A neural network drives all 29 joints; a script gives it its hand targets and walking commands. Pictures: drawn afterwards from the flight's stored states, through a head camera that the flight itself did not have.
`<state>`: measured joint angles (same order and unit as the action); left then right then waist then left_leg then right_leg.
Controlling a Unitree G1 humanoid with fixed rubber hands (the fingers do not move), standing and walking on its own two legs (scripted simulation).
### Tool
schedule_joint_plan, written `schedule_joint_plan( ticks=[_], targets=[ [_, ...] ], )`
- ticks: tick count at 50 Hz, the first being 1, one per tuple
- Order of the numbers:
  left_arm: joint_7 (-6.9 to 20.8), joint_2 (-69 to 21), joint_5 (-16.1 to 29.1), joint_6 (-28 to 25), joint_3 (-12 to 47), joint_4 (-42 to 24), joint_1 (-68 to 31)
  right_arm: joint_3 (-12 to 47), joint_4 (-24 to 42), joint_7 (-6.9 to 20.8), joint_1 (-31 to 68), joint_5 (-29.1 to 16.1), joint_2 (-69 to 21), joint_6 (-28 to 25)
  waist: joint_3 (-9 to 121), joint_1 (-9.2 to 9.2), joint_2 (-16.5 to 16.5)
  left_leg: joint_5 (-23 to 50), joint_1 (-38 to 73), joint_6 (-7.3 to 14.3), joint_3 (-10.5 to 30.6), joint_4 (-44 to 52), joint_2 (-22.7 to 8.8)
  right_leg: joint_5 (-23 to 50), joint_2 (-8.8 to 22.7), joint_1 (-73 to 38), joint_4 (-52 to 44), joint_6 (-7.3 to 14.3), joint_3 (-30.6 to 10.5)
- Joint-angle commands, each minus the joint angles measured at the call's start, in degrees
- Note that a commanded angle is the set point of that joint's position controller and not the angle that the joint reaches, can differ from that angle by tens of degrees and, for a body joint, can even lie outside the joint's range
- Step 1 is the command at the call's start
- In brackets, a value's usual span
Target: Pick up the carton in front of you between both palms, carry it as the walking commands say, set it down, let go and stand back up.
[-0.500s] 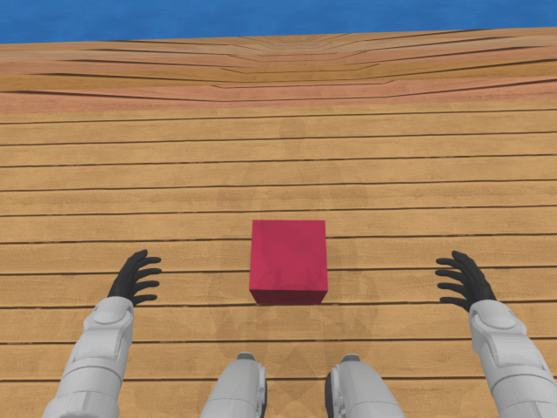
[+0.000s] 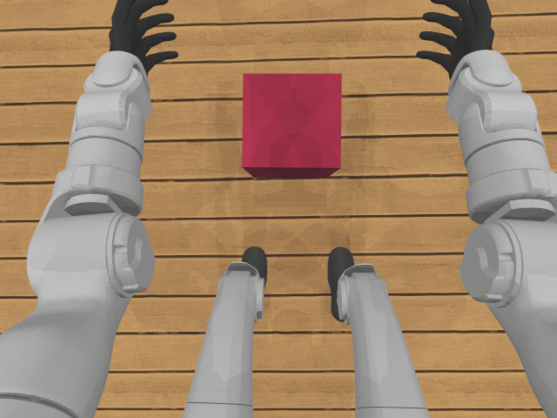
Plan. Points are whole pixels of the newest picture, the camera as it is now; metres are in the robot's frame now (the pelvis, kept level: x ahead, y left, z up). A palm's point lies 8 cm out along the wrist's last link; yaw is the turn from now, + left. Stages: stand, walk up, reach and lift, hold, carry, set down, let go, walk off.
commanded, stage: reach and lift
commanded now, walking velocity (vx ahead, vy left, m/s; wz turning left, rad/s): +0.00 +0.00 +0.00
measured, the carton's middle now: (290, 133) +0.54 +0.02 -0.52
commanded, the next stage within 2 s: none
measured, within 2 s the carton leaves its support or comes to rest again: leaves its support in 1.84 s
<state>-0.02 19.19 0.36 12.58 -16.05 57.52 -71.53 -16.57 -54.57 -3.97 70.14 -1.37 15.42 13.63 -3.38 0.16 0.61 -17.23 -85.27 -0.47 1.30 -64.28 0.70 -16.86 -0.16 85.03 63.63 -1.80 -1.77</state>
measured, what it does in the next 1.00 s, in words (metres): lowers itself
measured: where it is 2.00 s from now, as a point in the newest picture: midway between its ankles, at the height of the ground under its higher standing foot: (297, 296)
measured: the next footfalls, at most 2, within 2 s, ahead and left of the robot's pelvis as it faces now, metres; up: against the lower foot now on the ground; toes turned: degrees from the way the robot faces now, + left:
none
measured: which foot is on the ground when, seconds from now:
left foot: down 0.00-1.00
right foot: down 0.00-1.00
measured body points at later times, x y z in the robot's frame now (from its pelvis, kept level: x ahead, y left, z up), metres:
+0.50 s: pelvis +0.02 +0.00 -0.13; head +0.38 +0.00 +0.15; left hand +0.55 +0.21 -0.30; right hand +0.55 -0.18 -0.30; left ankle +0.09 +0.12 -0.61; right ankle +0.10 -0.14 -0.61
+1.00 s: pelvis -0.02 +0.00 -0.27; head +0.36 +0.01 -0.05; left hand +0.54 +0.20 -0.47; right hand +0.55 -0.17 -0.46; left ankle +0.09 +0.12 -0.61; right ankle +0.09 -0.14 -0.61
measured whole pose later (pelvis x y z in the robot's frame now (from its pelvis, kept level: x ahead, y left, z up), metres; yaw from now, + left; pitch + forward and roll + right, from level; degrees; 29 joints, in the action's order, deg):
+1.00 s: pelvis -0.02 +0.00 -0.27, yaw -1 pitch +37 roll -1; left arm -4.6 23.9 10.7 3.6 -6.4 67.5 -87.6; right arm -7.0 -65.7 -7.3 87.0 -11.0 20.0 4.0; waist -23.6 0.5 0.6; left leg -32.9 -129.0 -1.9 2.3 -124.4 2.0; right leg -32.5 -3.2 128.5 123.5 -4.0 -2.8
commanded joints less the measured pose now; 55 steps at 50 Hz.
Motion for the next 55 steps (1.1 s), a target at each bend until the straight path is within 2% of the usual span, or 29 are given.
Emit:
schedule_joint_plan(
  ticks=[1, 4, 8, 13, 17, 24, 30, 35, 39, 44, 46, 48, 53, 55],
  targets=[
    [0.1, 7.3, -2.6, -1.6, -3.1, -4.9, -16.9, -3.1, 4.8, -0.1, 16.4, 2.5, 6.5, -1.7, 60.0, 0.23, -1.3, 3.6, 29.6, -1.9, -3.8, 6.1, 3.0, 1.1, -3.8, -27.0, -5.1, -0.9, 4.7],
    [0.3, 5.6, -4.6, -3.0, -4.9, -5.9, -15.5, -4.9, 5.7, 0.1, 14.8, 4.7, 5.0, -3.5, 63.0, 0.16, -1.7, 11.7, 30.6, -2.0, -3.8, 4.7, 3.4, 8.0, -4.1, -25.6, -3.8, -1.2, 4.9],
    [0.5, 2.2, -6.5, -6.0, -6.9, -7.0, -12.1, -6.7, 6.5, 0.6, 10.7, 6.6, 1.9, -6.7, 61.8, 0.38, -2.4, 21.6, 27.9, -1.9, -2.8, 0.5, 3.2, 15.8, -4.4, -17.9, -0.3, -1.1, 4.5],
    [-0.1, -0.4, -6.8, -8.9, -7.6, -6.3, -5.8, -7.2, 5.8, 0.4, 5.5, 7.7, -0.3, -9.8, 60.2, 0.63, -2.0, 27.4, 17.1, -2.1, -1.5, -8.1, 2.8, 20.6, -4.5, -7.7, 8.2, -1.3, 3.6],
    [-1.1, 0.7, -4.4, -10.3, -5.9, -7.1, -4.6, -5.1, 6.6, -0.4, 5.0, 5.8, 0.1, -11.0, 62.3, 0.96, -0.9, 26.7, 8.4, -2.5, -1.5, -15.9, 3.0, 21.2, -4.4, -2.5, 16.4, -1.7, 3.1],
    [-3.2, 6.9, 3.9, -10.0, 1.4, -10.3, -9.5, 3.3, 9.4, -2.8, 10.1, -2.6, 4.5, -10.3, 73.9, 0.99, -0.3, 22.8, 3.4, -3.1, -3.2, -29.2, 3.0, 21.0, -4.2, -3.7, 30.9, -2.2, 3.9],
    [-4.3, 9.9, 8.3, -8.0, 5.2, -9.6, -17.0, 6.3, 9.5, -4.1, 16.9, -7.0, 7.9, -8.1, 74.3, 1.26, -1.0, 12.4, -0.4, -2.8, -4.8, -36.5, 2.3, 11.1, -3.7, -0.5, 37.9, -1.9, 5.2],
    [-4.5, 10.8, 9.3, -7.0, 6.4, -3.0, -23.3, 6.6, 3.2, -4.1, 23.4, -7.8, 8.9, -7.2, 63.0, 1.02, -0.6, -0.1, -8.7, -2.5, -5.0, -40.3, 1.0, -0.3, -2.5, 5.1, 41.8, -1.5, 5.1],
    [-4.3, 11.3, 8.9, -7.6, 6.8, 2.3, -27.1, 6.8, -2.5, -3.5, 27.3, -7.8, 9.7, -8.0, 55.5, 0.98, -0.7, -4.4, -11.6, -2.2, -4.1, -43.3, 0.2, -4.5, -1.9, 9.1, 45.0, -1.4, 4.9],
    [-4.2, 12.1, 9.0, -9.0, 8.1, 5.4, -31.2, 7.4, -6.3, -3.1, 31.2, -8.3, 11.3, -9.7, 51.8, 0.86, -1.3, -2.9, -11.5, -2.2, -3.1, -47.5, -0.3, -3.3, -1.7, 11.3, 49.6, -1.6, 4.7],
    [-4.6, 12.9, 9.7, -9.8, 8.4, 3.9, -33.2, 8.2, -5.8, -3.2, 32.9, -9.1, 12.4, -10.5, 53.4, 1.31, -1.2, -1.0, -11.5, -2.1, -3.1, -49.1, 0.0, -1.5, -1.6, 10.2, 51.3, -1.5, 4.5],
    [-4.7, 13.4, 10.5, -10.4, 9.2, 3.2, -34.3, 8.9, -4.7, -3.5, 34.3, -9.5, 12.7, -11.2, 53.5, 0.97, -0.4, 1.7, -10.5, -1.9, -2.8, -50.3, 0.1, 1.1, -2.0, 10.7, 52.6, -1.6, 5.0],
    [-5.2, 13.2, 11.7, -11.1, 10.2, 3.6, -32.8, 11.7, -3.7, -3.4, 34.2, -11.9, 11.9, -11.8, 56.2, 2.47, -0.3, 9.9, -5.8, -1.6, -2.9, -53.3, 0.7, 7.3, -2.5, 9.2, 55.4, -1.6, 5.0],
    [-5.4, 12.3, 12.4, -11.1, 10.9, 3.6, -31.6, 12.4, -3.7, -3.5, 32.9, -12.4, 11.3, -11.8, 58.0, 2.51, -0.2, 11.6, -4.4, -1.6, -3.1, -53.7, 0.9, 8.6, -2.7, 8.4, 55.8, -1.6, 5.2]
  ],
)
